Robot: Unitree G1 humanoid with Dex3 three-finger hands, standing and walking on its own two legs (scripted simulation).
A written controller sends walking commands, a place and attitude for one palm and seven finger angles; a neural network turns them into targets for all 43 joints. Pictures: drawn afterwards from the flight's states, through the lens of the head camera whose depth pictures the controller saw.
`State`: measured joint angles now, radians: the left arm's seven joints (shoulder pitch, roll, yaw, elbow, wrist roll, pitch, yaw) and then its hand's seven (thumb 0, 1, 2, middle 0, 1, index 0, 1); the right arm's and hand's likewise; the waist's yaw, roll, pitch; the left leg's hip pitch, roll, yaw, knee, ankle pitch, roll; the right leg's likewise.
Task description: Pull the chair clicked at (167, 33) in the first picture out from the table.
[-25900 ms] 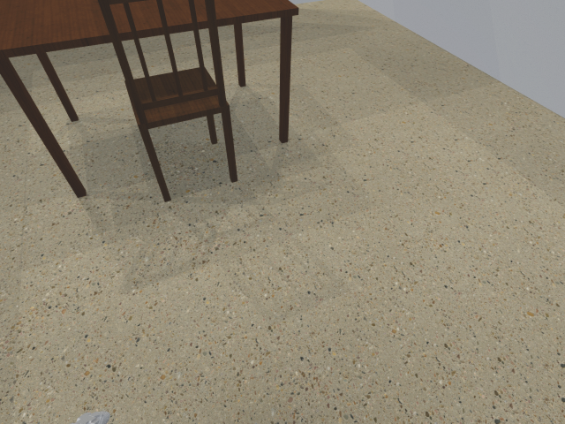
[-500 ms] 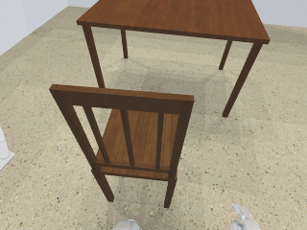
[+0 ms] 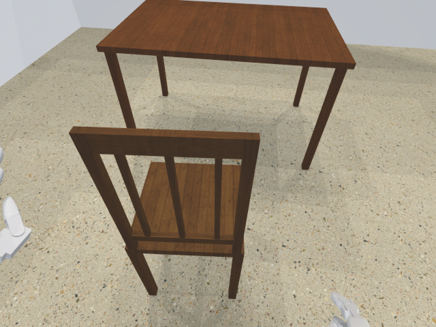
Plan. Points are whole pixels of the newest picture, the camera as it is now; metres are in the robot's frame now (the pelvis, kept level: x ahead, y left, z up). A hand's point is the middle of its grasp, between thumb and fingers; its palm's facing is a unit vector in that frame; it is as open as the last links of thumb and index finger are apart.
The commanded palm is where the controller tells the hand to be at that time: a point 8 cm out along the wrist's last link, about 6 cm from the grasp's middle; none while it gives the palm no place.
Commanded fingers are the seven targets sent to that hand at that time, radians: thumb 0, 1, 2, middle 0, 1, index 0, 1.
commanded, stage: stop stepping back and stand still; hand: left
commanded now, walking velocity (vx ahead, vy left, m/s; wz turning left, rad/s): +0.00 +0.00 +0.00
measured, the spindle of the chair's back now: (176, 201) +0.41 +0.14 -0.07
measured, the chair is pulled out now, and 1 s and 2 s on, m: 0.64 0.64 0.64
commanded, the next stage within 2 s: let the arm hang, fingers relaxed in 0.68 s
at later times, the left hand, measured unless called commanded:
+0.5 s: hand (50, 207) +0.23 +0.27 +0.16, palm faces +0.41 -0.78 -0.48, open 7.4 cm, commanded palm +0.18 +0.31 +0.18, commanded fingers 0.00 0.90 0.90 -0.20 -0.30 -0.20 -0.30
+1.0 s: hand out of the picture +0.15 +0.20 -0.13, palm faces +0.02 -0.97 -0.26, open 7.4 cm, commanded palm none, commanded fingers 0.00 0.90 0.90 -0.20 -0.30 -0.20 -0.30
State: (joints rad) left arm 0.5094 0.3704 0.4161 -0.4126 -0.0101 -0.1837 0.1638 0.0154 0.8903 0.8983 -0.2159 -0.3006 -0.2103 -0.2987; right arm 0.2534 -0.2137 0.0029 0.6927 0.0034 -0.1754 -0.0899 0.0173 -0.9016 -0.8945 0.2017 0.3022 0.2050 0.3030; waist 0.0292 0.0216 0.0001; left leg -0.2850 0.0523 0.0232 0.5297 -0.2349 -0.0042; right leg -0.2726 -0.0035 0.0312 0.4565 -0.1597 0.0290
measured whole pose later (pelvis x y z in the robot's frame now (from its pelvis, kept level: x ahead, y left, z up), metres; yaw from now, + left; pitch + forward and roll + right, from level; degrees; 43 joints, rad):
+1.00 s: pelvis +0.03 +0.01 +0.00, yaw +1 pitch -1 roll +0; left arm 0.26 0.20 0.01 0.68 0.03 0.06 0.01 0.01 0.91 0.90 -0.20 -0.30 -0.19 -0.30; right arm 0.19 -0.23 0.01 0.86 -0.03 -0.01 0.01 0.01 -0.91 -0.89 0.20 0.30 0.20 0.30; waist -0.02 0.02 0.00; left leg -0.27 0.01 0.02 0.54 -0.26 0.00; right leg -0.29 -0.05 0.03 0.55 -0.25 0.04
